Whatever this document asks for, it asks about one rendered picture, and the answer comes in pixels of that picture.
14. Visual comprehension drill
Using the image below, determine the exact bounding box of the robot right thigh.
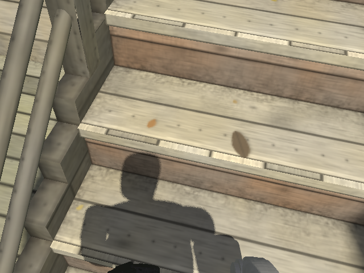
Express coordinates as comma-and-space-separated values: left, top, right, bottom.
230, 257, 279, 273

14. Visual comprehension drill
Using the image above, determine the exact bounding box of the left robot hand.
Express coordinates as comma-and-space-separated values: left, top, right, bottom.
107, 262, 160, 273

